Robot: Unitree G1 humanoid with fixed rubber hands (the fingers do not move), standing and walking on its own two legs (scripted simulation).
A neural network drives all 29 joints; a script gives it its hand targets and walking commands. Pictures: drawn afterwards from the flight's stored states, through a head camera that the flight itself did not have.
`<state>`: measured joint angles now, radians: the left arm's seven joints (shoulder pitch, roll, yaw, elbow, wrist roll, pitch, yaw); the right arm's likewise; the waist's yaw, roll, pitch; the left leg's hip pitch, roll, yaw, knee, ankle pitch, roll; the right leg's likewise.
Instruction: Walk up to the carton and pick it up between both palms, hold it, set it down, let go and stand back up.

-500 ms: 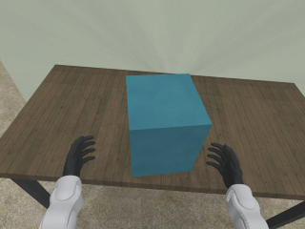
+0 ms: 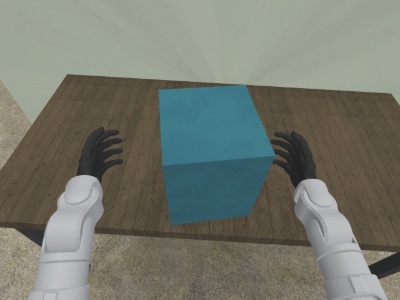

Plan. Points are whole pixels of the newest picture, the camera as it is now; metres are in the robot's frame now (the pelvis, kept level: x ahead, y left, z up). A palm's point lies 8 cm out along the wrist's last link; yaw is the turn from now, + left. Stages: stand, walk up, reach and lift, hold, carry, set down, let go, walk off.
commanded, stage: reach and lift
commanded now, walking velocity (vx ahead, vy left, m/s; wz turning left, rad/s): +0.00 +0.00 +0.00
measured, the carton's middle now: (207, 157) +0.43 +0.01 +0.01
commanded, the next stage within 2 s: none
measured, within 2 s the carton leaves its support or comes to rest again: neither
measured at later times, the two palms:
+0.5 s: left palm (88, 128) +0.36 +0.23 +0.15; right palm (299, 128) +0.41 -0.16 +0.14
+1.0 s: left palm (85, 95) +0.41 +0.24 +0.19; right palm (291, 91) +0.47 -0.14 +0.18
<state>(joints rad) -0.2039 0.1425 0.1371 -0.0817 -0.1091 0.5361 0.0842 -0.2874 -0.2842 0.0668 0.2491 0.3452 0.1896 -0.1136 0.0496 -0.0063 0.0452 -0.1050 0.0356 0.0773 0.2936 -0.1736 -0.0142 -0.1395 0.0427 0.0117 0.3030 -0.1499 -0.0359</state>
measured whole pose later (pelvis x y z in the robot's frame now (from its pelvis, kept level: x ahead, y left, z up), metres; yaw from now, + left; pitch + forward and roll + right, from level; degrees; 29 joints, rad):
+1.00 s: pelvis +0.00 +0.00 +0.00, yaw +2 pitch +5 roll -1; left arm -0.90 0.28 0.10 0.61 -0.16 0.53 0.11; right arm -1.03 -0.37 0.07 0.96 0.43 0.30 -0.07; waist 0.07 0.01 -0.07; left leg -0.27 0.03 0.02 0.36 -0.19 -0.01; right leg -0.25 0.05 -0.02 0.28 -0.13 -0.03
